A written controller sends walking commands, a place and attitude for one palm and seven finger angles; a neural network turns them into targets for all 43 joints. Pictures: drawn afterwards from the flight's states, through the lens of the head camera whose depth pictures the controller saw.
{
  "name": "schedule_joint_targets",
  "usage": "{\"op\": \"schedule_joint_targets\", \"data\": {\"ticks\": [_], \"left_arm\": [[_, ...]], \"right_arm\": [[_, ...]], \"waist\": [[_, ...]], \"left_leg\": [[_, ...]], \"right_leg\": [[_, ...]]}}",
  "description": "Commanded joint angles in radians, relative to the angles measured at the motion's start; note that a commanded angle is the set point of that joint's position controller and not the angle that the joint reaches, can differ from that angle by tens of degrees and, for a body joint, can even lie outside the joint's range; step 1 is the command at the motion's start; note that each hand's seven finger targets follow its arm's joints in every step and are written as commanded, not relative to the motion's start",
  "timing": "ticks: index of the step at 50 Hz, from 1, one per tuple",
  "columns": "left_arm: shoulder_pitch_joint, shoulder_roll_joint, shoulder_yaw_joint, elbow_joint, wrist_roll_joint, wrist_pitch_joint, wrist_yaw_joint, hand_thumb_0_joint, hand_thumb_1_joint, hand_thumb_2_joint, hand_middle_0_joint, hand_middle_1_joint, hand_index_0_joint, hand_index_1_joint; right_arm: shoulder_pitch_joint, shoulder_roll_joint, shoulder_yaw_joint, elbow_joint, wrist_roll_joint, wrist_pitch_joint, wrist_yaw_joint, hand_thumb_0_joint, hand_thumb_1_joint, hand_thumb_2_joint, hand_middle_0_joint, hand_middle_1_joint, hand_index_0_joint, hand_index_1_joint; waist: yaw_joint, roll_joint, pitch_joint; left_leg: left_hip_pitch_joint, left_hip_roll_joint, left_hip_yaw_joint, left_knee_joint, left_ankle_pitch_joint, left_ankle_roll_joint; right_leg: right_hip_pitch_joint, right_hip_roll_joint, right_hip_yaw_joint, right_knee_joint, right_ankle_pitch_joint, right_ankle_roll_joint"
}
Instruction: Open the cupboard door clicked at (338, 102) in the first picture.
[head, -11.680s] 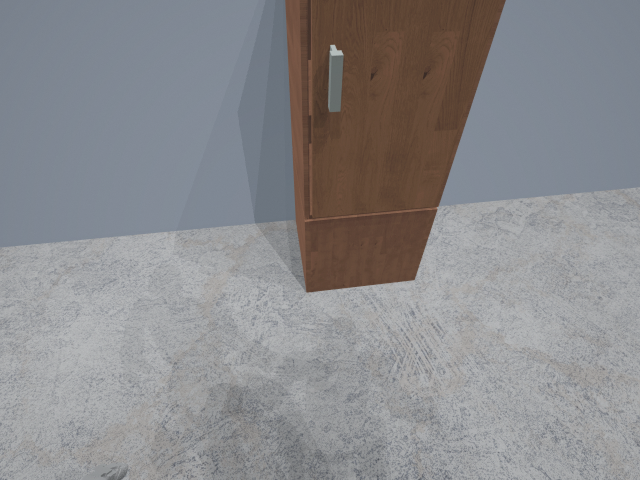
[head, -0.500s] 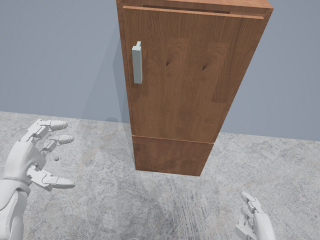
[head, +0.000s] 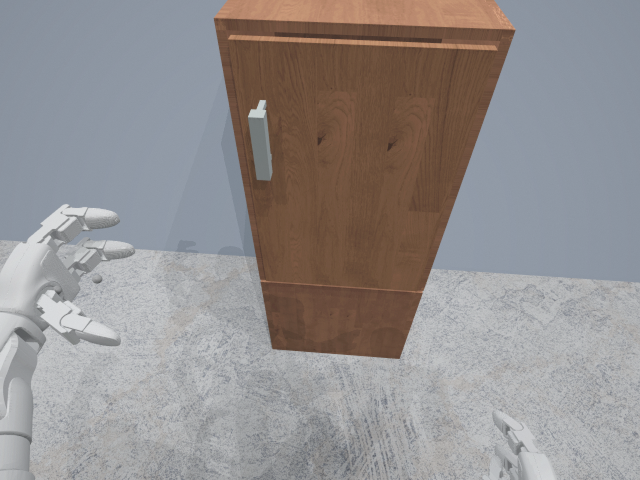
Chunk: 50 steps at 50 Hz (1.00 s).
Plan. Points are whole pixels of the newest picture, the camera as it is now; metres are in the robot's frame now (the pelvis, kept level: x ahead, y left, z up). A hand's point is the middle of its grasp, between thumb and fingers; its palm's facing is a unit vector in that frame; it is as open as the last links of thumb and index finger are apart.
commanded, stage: raise the hand with hooked fingers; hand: left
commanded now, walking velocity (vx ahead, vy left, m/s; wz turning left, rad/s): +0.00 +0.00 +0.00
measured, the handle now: (263, 140) +0.61 +0.15 +0.11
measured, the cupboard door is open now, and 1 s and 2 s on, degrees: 0 0 0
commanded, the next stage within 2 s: move the hooked fingers beside the handle in 0.36 s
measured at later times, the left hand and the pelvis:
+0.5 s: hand (119, 284) +0.29 +0.25 +0.12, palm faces +0.03 -1.00 -0.02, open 14.0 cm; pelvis +0.00 -0.02 +0.00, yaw +0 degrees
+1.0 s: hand (154, 231) +0.37 +0.24 +0.12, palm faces +0.01 -1.00 +0.01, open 14.0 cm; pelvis +0.00 -0.01 +0.00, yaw -1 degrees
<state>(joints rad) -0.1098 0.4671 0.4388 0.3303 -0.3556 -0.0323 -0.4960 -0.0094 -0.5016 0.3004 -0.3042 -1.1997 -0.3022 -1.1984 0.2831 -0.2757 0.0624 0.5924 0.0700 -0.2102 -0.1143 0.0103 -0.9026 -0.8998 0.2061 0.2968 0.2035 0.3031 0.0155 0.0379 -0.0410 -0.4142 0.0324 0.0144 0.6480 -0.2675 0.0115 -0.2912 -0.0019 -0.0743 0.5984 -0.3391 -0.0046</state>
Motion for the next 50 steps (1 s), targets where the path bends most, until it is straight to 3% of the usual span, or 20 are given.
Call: {"op": "schedule_joint_targets", "data": {"ticks": [1, 5, 7, 10, 12, 14, 16, 23, 25, 27, 30, 31, 32, 34, 36, 37, 41, 45, 48, 50], "left_arm": [[-0.219, 0.255, 0.089, -0.204, -0.035, -0.072, 0.001, 0.000, -0.500, 0.300, -0.300, -1.200, -0.300, -1.200], [-0.251, 0.263, 0.095, -0.226, -0.019, -0.097, 0.023, 0.000, -0.500, 0.300, -0.300, -1.200, -0.300, -1.200], [-0.253, 0.284, 0.114, -0.228, -0.020, -0.107, 0.030, 0.000, -0.500, 0.300, -0.300, -1.200, -0.300, -1.200], [-0.251, 0.259, 0.095, -0.224, -0.017, -0.116, 0.027, 0.000, -0.500, 0.300, -0.300, -1.200, -0.300, -1.200], [-0.246, 0.262, 0.098, -0.200, -0.027, -0.108, 0.017, 0.000, -0.500, 0.300, -0.300, -1.200, -0.300, -1.200], [-0.256, 0.247, 0.080, -0.203, -0.023, -0.107, 0.013, 0.000, -0.500, 0.300, -0.300, -1.200, -0.300, -1.200], [-0.253, 0.249, 0.083, -0.189, -0.030, -0.103, 0.011, 0.000, -0.500, 0.300, -0.300, -1.200, -0.300, -1.200], [-0.260, 0.254, 0.087, -0.185, -0.023, -0.109, 0.019, 0.000, -0.500, 0.300, -0.300, -1.200, -0.300, -1.200], [-0.327, 0.236, 0.061, -0.172, -0.019, -0.113, 0.022, 0.000, -0.500, 0.300, -0.300, -1.200, -0.300, -1.200], [-0.363, 0.240, 0.056, -0.131, -0.020, -0.109, 0.024, 0.000, -0.500, 0.300, -0.300, -1.200, -0.300, -1.200], [-0.495, 0.229, 0.009, -0.086, 0.008, -0.115, 0.031, 0.000, -0.500, 0.300, -0.300, -1.200, -0.300, -1.200], [-0.513, 0.216, -0.005, -0.096, 0.006, -0.121, 0.034, 0.000, -0.500, 0.300, -0.300, -1.200, -0.300, -1.200], [-0.510, 0.215, -0.010, -0.085, 0.014, -0.123, 0.039, 0.000, -0.500, 0.300, -0.300, -1.200, -0.300, -1.200], [-0.571, 0.198, -0.038, -0.065, 0.028, -0.128, 0.053, 0.000, -0.500, 0.300, -0.300, -1.200, -0.300, -1.200], [-0.556, 0.240, 0.004, 0.002, 0.029, -0.128, 0.068, 0.000, -0.500, 0.300, -0.300, -1.200, -0.300, -1.200], [-0.548, 0.228, -0.001, 0.014, 0.032, -0.126, 0.070, 0.000, -0.500, 0.300, -0.300, -1.200, -0.300, -1.200], [-0.588, 0.297, 0.056, 0.066, 0.050, -0.132, 0.087, 0.000, -0.500, 0.300, -0.300, -1.200, -0.300, -1.200], [-0.640, 0.269, 0.026, 0.082, 0.063, -0.151, 0.086, 0.000, -0.500, 0.300, -0.300, -1.200, -0.300, -1.200], [-0.698, 0.267, 0.012, 0.143, 0.062, -0.159, 0.079, 0.000, -0.500, 0.300, -0.300, -1.200, -0.300, -1.200], [-0.761, 0.220, -0.044, 0.160, 0.071, -0.161, 0.077, 0.000, -0.500, 0.300, -0.300, -1.200, -0.300, -1.200]], "right_arm": [[-0.094, -0.131, -0.062, -0.162, 0.000, -0.059, 0.001, 0.000, -0.900, -0.900, 0.200, 0.300, 0.200, 0.300], [-0.093, -0.126, -0.065, -0.157, 0.001, -0.059, -0.001, 0.000, -0.900, -0.900, 0.200, 0.300, 0.200, 0.300], [-0.094, -0.125, -0.063, -0.156, -0.002, -0.059, -0.003, 0.000, -0.900, -0.900, 0.200, 0.300, 0.200, 0.300], [-0.096, -0.122, -0.064, -0.150, 0.000, -0.060, -0.006, 0.000, -0.900, -0.900, 0.200, 0.300, 0.200, 0.300], [-0.096, -0.125, -0.064, -0.150, 0.000, -0.059, -0.008, 0.000, -0.900, -0.900, 0.200, 0.300, 0.200, 0.300], [-0.098, -0.123, -0.064, -0.147, 0.003, -0.058, -0.009, 0.000, -0.900, -0.900, 0.200, 0.300, 0.200, 0.300], [-0.099, -0.123, -0.064, -0.148, 0.004, -0.057, -0.010, 0.000, -0.900, -0.900, 0.200, 0.300, 0.200, 0.300], [-0.106, -0.119, -0.060, -0.151, 0.004, -0.055, -0.010, 0.000, -0.900, -0.900, 0.200, 0.300, 0.200, 0.300], [-0.105, -0.120, -0.060, -0.144, 0.005, -0.054, -0.013, 0.000, -0.900, -0.900, 0.200, 0.300, 0.200, 0.300], [-0.101, -0.124, -0.060, -0.136, 0.006, -0.052, -0.017, 0.000, -0.900, -0.900, 0.200, 0.300, 0.200, 0.300], [-0.095, -0.125, -0.057, -0.118, 0.008, -0.046, -0.024, 0.000, -0.900, -0.900, 0.200, 0.300, 0.200, 0.300], [-0.094, -0.123, -0.056, -0.122, 0.007, -0.046, -0.023, 0.000, -0.900, -0.900, 0.200, 0.300, 0.200, 0.300], [-0.098, -0.122, -0.058, -0.122, 0.007, -0.045, -0.023, 0.000, -0.900, -0.900, 0.200, 0.300, 0.200, 0.300], [-0.088, -0.124, -0.057, -0.113, 0.005, -0.039, -0.023, 0.000, -0.900, -0.900, 0.200, 0.300, 0.200, 0.300], [-0.073, -0.132, -0.059, -0.102, 0.002, -0.029, -0.021, 0.000, -0.900, -0.900, 0.200, 0.300, 0.200, 0.300], [-0.076, -0.130, -0.059, -0.109, 0.002, -0.024, -0.016, 0.000, -0.900, -0.900, 0.200, 0.300, 0.200, 0.300], [-0.061, -0.134, -0.060, -0.111, -0.003, 0.003, -0.004, 0.000, -0.900, -0.900, 0.200, 0.300, 0.200, 0.300], [-0.040, -0.135, -0.069, -0.117, -0.003, 0.020, 0.003, 0.000, -0.900, -0.900, 0.200, 0.300, 0.200, 0.300], [-0.017, -0.145, -0.072, -0.104, -0.003, 0.032, 0.003, 0.000, -0.900, -0.900, 0.200, 0.300, 0.200, 0.300], [-0.006, -0.145, -0.073, -0.097, -0.001, 0.040, 0.004, 0.000, -0.900, -0.900, 0.200, 0.300, 0.200, 0.300]], "waist": [[0.012, 0.022, -0.177], [0.004, 0.070, -0.180], [0.009, 0.059, -0.191], [0.003, 0.069, -0.188], [0.004, 0.019, -0.190], [-0.001, 0.052, -0.189], [0.003, 0.007, -0.173], [0.006, 0.026, -0.184], [-0.008, 0.032, -0.172], [-0.014, -0.014, -0.155], [-0.033, 0.051, -0.155], [-0.030, 0.030, -0.177], [-0.025, 0.063, -0.188], [-0.036, 0.051, -0.198], [-0.024, -0.014, -0.205], [-0.019, -0.005, -0.219], [-0.004, 0.022, -0.240], [-0.019, 0.056, -0.267], [-0.039, 0.013, -0.255], [-0.057, 0.042, -0.246]], "left_leg": [[0.192, -0.034, -0.039, -0.086, 0.142, 0.020], [0.202, -0.034, -0.030, -0.091, 0.111, 0.019], [0.200, -0.036, -0.026, -0.088, 0.116, 0.022], [0.206, -0.036, -0.021, -0.084, 0.128, 0.023], [0.190, -0.037, -0.017, -0.075, 0.133, 0.026], [0.203, -0.037, -0.015, -0.075, 0.135, 0.025], [0.191, -0.038, -0.015, -0.070, 0.134, 0.027], [0.190, -0.038, -0.015, -0.075, 0.126, 0.025], [0.194, -0.039, -0.018, -0.077, 0.112, 0.024], [0.179, -0.037, -0.018, -0.072, 0.097, 0.026], [0.189, -0.038, -0.025, -0.077, 0.062, 0.024], [0.196, -0.040, -0.026, -0.072, 0.073, 0.026], [0.208, -0.038, -0.026, -0.074, 0.073, 0.025], [0.217, -0.036, -0.034, -0.077, 0.071, 0.024], [0.191, -0.035, -0.037, -0.075, 0.084, 0.025], [0.189, -0.036, -0.031, -0.074, 0.094, 0.026], [0.165, -0.038, -0.024, -0.064, 0.128, 0.023], [0.191, -0.032, -0.023, -0.057, 0.160, 0.022], [0.172, -0.029, -0.026, -0.052, 0.145, 0.024], [0.184, -0.028, -0.032, -0.052, 0.128, 0.023]], "right_leg": [[-0.047, 0.036, 0.022, -0.094, 0.207, -0.016], [-0.066, 0.032, 0.028, -0.098, 0.170, -0.012], [-0.046, 0.029, 0.041, -0.101, 0.182, -0.011], [-0.045, 0.025, 0.044, -0.101, 0.206, -0.007], [-0.033, 0.021, 0.056, -0.101, 0.229, 0.000], [-0.046, 0.021, 0.054, -0.101, 0.232, 0.000], [-0.041, 0.022, 0.059, -0.105, 0.232, 0.003], [-0.038, 0.017, 0.062, -0.102, 0.223, 0.003], [-0.062, 0.019, 0.057, -0.103, 0.208, 0.002], [-0.072, 0.019, 0.066, -0.109, 0.194, 0.006], [-0.107, 0.016, 0.062, -0.110, 0.140, -0.001], [-0.088, 0.017, 0.065, -0.107, 0.148, -0.002], [-0.096, 0.016, 0.064, -0.105, 0.148, -0.005], [-0.109, 0.019, 0.052, -0.100, 0.145, -0.007], [-0.083, 0.022, 0.051, -0.095, 0.158, -0.008], [-0.077, 0.018, 0.056, -0.090, 0.180, -0.006], [-0.049, 0.018, 0.056, -0.069, 0.220, -0.010], [-0.076, 0.025, 0.047, -0.054, 0.255, -0.013], [-0.098, 0.029, 0.046, -0.051, 0.245, -0.011], [-0.137, 0.029, 0.039, -0.050, 0.214, -0.013]]}}
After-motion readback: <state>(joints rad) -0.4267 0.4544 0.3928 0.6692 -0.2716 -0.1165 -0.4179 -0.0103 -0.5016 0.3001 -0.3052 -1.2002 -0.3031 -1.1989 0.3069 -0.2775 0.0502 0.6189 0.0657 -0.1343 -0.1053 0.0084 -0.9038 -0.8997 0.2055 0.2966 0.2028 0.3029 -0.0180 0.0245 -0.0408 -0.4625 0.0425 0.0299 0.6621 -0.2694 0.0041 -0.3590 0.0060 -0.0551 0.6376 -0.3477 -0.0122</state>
